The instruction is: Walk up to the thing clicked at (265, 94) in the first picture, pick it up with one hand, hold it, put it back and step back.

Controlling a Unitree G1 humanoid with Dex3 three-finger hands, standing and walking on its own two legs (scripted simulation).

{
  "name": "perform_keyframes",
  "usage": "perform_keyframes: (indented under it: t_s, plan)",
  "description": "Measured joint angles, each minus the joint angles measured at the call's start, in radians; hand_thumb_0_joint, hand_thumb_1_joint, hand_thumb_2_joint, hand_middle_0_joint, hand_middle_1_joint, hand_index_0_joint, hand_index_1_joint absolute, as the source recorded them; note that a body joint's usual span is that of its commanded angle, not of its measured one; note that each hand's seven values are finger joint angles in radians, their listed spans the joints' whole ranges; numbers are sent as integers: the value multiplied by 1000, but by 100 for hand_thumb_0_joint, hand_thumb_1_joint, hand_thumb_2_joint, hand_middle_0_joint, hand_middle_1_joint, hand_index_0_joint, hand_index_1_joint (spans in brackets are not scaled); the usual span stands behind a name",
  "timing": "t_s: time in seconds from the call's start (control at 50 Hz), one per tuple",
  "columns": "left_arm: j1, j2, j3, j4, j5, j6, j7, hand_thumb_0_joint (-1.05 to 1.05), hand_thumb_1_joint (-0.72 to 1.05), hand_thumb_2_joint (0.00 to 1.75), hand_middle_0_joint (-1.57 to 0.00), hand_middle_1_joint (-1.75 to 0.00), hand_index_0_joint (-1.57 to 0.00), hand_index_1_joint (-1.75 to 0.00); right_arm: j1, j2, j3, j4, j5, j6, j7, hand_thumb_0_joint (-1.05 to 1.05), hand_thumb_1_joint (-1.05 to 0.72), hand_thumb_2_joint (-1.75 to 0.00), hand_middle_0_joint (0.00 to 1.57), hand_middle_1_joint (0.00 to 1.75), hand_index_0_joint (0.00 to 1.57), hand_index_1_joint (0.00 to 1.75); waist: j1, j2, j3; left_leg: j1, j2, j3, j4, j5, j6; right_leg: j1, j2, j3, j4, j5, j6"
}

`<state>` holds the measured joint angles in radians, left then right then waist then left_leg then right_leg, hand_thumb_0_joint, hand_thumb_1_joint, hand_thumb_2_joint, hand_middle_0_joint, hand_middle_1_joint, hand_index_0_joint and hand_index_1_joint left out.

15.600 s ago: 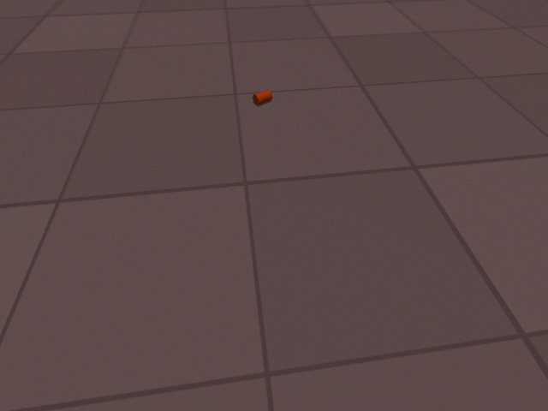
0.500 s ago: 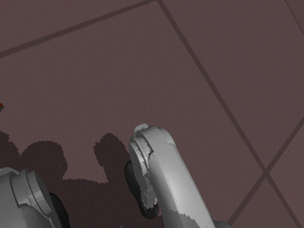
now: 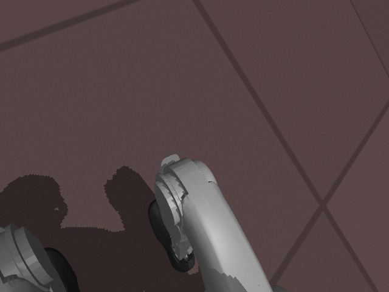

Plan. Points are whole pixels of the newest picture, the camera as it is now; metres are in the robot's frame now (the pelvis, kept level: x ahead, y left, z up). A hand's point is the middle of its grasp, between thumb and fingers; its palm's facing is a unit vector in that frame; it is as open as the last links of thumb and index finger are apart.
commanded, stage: rest palm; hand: left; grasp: from above
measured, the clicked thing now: out of the picture +0.45 +0.32 -0.28
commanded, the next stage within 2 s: close in 0.24 s
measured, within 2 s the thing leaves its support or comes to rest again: neither
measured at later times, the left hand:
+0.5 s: hand out of the picture +0.43 +0.33 -0.25, palm faces -0.25 -0.36 -0.90, open 13.9 cm
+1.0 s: hand out of the picture +0.44 +0.32 -0.25, palm faces -0.24 -0.36 -0.90, open 12.8 cm
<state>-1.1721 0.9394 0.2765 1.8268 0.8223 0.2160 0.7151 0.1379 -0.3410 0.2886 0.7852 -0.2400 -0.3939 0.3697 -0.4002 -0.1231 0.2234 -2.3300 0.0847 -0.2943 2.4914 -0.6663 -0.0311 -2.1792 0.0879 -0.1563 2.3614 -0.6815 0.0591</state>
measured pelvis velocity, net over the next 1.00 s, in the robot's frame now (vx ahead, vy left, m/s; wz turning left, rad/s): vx -0.01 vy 0.00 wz -0.02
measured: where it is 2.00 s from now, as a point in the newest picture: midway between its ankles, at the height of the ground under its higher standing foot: (128, 273)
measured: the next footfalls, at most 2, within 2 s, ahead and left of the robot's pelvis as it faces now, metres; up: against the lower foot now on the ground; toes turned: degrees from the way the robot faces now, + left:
none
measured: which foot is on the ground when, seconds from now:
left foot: down 0.00-1.00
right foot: down 0.00-1.00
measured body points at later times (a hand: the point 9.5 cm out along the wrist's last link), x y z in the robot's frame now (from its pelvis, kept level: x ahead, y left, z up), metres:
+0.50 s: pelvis +0.00 +0.00 +0.00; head +0.29 +0.11 +0.33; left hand +0.44 +0.34 -0.20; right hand +0.01 -0.23 -0.05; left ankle +0.07 +0.14 -0.28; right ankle +0.11 -0.12 -0.28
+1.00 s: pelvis -0.01 +0.00 +0.01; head +0.29 +0.11 +0.33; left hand +0.45 +0.34 -0.20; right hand +0.01 -0.23 -0.03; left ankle +0.07 +0.14 -0.28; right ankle +0.11 -0.12 -0.28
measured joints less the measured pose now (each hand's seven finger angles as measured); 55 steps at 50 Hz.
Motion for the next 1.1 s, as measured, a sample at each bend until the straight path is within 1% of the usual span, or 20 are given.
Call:
perform_keyframes:
  t_s: [0.12,0.22,0.26,0.36,0.42,0.52,0.68,0.84,0.96,1.1]
  plan:
    - [-6,6,0,3,4,-6,5,0,-57,100,-13,-96,-10,-99,-13,-3,14,-15,-1,-7,-2,0,-93,-91,20,30,20,30,-6,-11,9,4,-4,-8,1,1,-1,10,-1,-7,-4,0,0]
    - [-10,22,11,11,15,-7,16,0,-57,100,-13,-96,-10,-99,-24,-10,22,-28,-2,-9,-2,0,-93,-91,20,30,20,30,-13,-21,18,10,-4,-15,3,2,-1,18,1,-13,-7,3,1]
    - [-10,26,7,12,14,-4,17,0,-57,101,-14,-96,-10,-99,-25,-12,23,-31,-4,-10,-2,0,-93,-91,20,30,20,30,-15,-23,22,12,-4,-16,3,2,-1,20,1,-13,-8,4,1]
    - [-3,31,-1,8,0,-2,19,0,-56,101,-14,-95,-11,-99,-26,-18,29,-39,-6,-13,-1,0,-93,-91,20,30,20,30,-16,-24,30,15,-3,-17,2,1,1,24,3,-14,-11,5,4]
    - [-5,39,1,6,-10,-3,19,0,-55,100,-15,-94,-12,-98,-26,-21,34,-46,-6,-14,-2,0,-92,-91,20,30,20,30,-16,-26,33,17,-2,-19,2,1,1,27,4,-15,-14,7,5]
    - [-14,40,-17,0,-20,3,19,0,-50,98,-19,-91,-16,-94,-27,-21,38,-53,-8,-14,-6,0,-92,-91,20,30,20,30,-18,-31,38,20,-2,-20,-1,3,4,33,4,-17,-21,9,8]
    - [-24,36,-32,-6,-21,19,25,0,-43,92,-23,-87,-20,-90,-25,-25,41,-57,-4,-13,-8,0,-92,-90,20,30,20,30,-28,-35,40,24,-4,-24,-5,3,7,44,4,-22,-31,9,10]
    - [-30,43,-30,-22,-30,36,26,0,-38,88,-27,-83,-24,-86,-16,-35,47,-71,0,-6,-4,0,-92,-90,20,30,20,30,-37,-39,42,25,-2,-26,-10,2,9,46,5,-23,-39,10,11]
    - [-31,50,-24,-30,-42,49,20,0,-33,84,-31,-79,-28,-82,-11,-39,49,-77,4,-2,-4,0,-92,-90,20,30,20,30,-38,-39,45,26,0,-25,-13,2,9,46,6,-23,-43,12,11]
    - [-31,56,-37,-30,-48,49,14,0,-25,79,-37,-75,-35,-77,-12,-41,52,-83,3,-1,-8,0,-92,-90,20,30,20,30,-38,-38,49,29,0,-26,-18,4,8,49,6,-25,-47,14,10]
